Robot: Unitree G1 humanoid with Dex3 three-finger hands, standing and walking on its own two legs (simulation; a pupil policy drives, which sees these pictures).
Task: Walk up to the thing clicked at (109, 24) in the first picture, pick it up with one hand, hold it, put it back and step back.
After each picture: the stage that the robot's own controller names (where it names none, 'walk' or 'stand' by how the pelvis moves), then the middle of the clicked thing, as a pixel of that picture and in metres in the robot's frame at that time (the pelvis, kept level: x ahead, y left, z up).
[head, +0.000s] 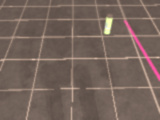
stand; (108, 24) +1.61 -0.30 -0.65
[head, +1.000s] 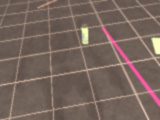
walk; (85, 34) +1.50 +0.10 -0.62
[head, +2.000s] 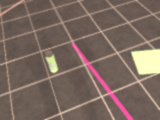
walk; (51, 61) +0.92 +0.35 -0.64
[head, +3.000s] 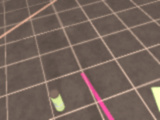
walk; (57, 100) +0.57 +0.28 -0.64
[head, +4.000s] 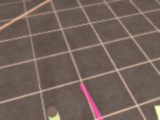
stand; (54, 117) +0.40 +0.22 -0.63
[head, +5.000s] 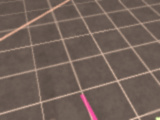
stand; out of the picture +0.37 +0.20 -0.66
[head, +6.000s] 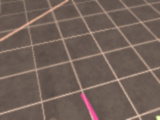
stand; out of the picture +0.37 +0.21 -0.66
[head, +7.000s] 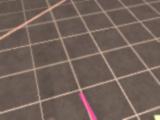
stand; out of the picture +0.37 +0.22 -0.66
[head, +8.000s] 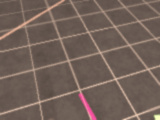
stand; out of the picture +0.36 +0.22 -0.66
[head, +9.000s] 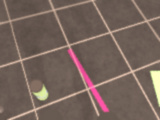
go down; (39, 90) +0.39 +0.23 -0.49
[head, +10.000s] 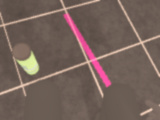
go down; (27, 60) +0.43 +0.26 -0.28
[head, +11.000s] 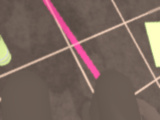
close in; out of the picture +0.42 +0.29 -0.20
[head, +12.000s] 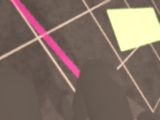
close; out of the picture +0.40 +0.31 -0.15
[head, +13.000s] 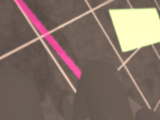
lift; out of the picture +0.39 +0.31 -0.16
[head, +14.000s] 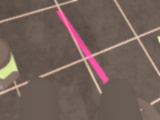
lift; (1, 65) +0.33 +0.27 -0.02
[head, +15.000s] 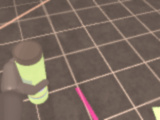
hold; (34, 77) +0.33 +0.17 +0.08
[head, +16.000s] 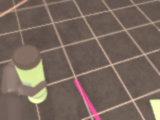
hold; (33, 78) +0.33 +0.17 +0.03
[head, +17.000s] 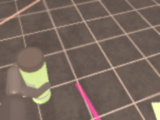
crouch; (36, 79) +0.33 +0.16 +0.04
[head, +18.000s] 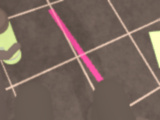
crouch; (3, 41) +0.44 +0.23 -0.06
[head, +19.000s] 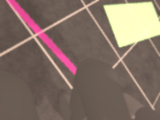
lower; out of the picture +0.41 +0.31 -0.16
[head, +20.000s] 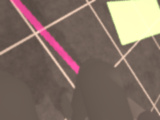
lower; out of the picture +0.41 +0.32 -0.16
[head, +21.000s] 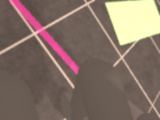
lower; out of the picture +0.41 +0.31 -0.16
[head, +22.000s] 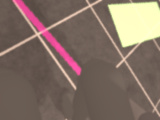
lower; out of the picture +0.40 +0.31 -0.16
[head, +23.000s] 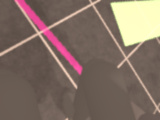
open; out of the picture +0.40 +0.29 -0.16
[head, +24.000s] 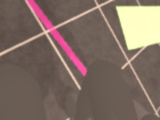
stand; out of the picture +0.39 +0.28 -0.16
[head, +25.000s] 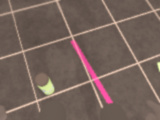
walk; (45, 84) +0.40 +0.21 -0.44
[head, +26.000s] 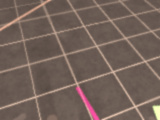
stand; out of the picture +0.37 +0.19 -0.60
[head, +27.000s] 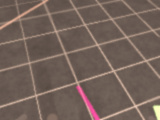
stand; out of the picture +0.37 +0.19 -0.60
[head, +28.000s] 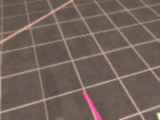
stand; out of the picture +0.39 +0.17 -0.65
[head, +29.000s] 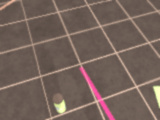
walk; (59, 103) +0.42 +0.16 -0.63
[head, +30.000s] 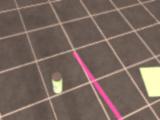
walk; (57, 83) +0.57 +0.16 -0.64
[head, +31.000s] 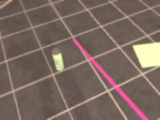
walk; (58, 59) +0.88 +0.31 -0.63
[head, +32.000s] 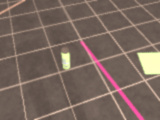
stand; (65, 58) +0.98 +0.18 -0.65
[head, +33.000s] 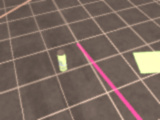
stand; (62, 60) +0.99 +0.22 -0.66
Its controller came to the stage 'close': yes
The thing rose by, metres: 0.67
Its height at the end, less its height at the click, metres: +0.00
